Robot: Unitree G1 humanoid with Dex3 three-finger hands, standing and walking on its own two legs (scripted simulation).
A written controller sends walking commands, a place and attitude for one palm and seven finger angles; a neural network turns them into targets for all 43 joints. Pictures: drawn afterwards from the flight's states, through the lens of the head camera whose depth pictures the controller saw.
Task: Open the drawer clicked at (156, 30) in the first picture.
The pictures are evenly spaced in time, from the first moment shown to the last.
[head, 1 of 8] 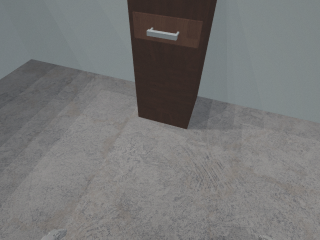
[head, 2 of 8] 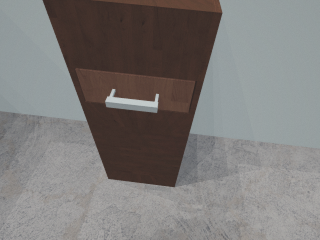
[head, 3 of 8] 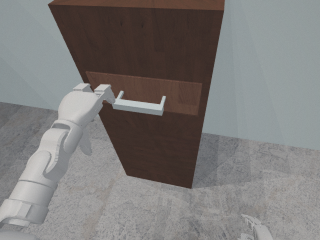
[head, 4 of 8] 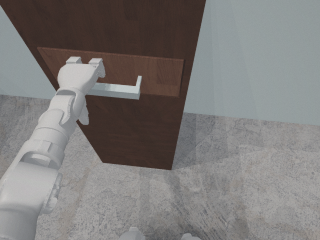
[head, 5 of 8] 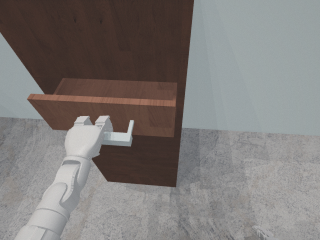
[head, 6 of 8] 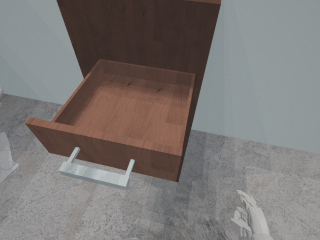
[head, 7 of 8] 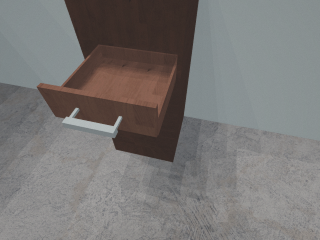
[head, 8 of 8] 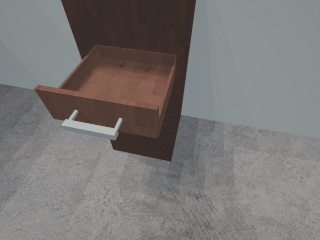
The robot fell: no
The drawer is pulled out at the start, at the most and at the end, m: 0.00 0.30 0.30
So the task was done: yes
